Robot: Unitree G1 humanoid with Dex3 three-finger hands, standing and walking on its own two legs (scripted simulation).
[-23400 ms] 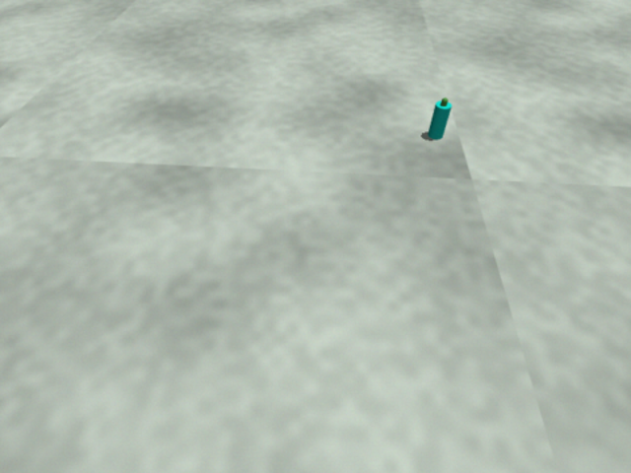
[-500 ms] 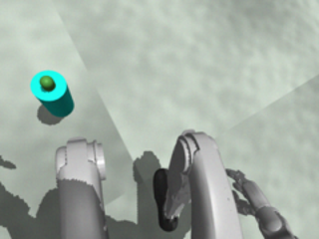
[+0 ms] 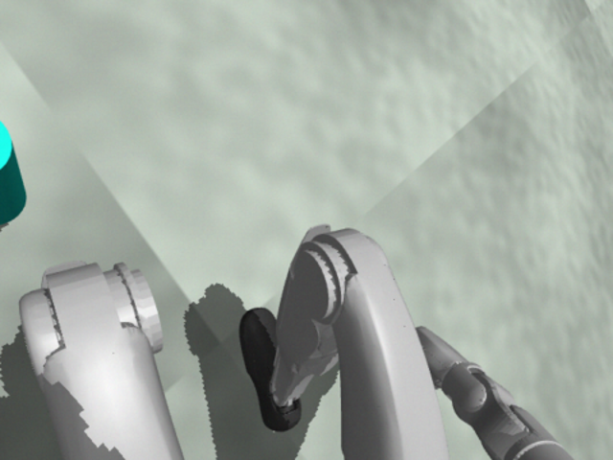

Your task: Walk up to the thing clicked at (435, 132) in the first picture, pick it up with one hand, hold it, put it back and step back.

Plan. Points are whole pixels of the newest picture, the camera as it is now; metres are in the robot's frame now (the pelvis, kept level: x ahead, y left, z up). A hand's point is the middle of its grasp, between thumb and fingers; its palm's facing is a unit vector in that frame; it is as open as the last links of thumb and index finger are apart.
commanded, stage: close in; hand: left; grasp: from the side
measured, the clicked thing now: out of the picture +0.45 +0.28 -0.18
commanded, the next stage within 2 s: close in 0.36 s
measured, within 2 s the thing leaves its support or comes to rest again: leaves its support in 1.72 s
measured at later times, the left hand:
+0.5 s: hand out of the picture +0.42 +0.29 -0.16, palm faces +0.32 -0.95 +0.03, open 17.7 cm
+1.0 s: hand out of the picture +0.43 +0.29 -0.17, palm faces +0.35 -0.94 +0.02, open 14.1 cm
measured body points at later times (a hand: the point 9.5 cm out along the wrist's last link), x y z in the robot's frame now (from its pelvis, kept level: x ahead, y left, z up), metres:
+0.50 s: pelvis -0.01 +0.00 -0.01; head +0.21 +0.18 +0.34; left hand +0.40 +0.34 -0.16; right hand +0.15 -0.25 -0.04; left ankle +0.08 +0.12 -0.25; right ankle +0.13 -0.12 -0.25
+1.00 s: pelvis -0.01 +0.00 +0.00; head +0.23 +0.19 +0.33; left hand +0.41 +0.34 -0.17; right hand +0.17 -0.24 -0.03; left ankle +0.08 +0.12 -0.25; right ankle +0.13 -0.12 -0.25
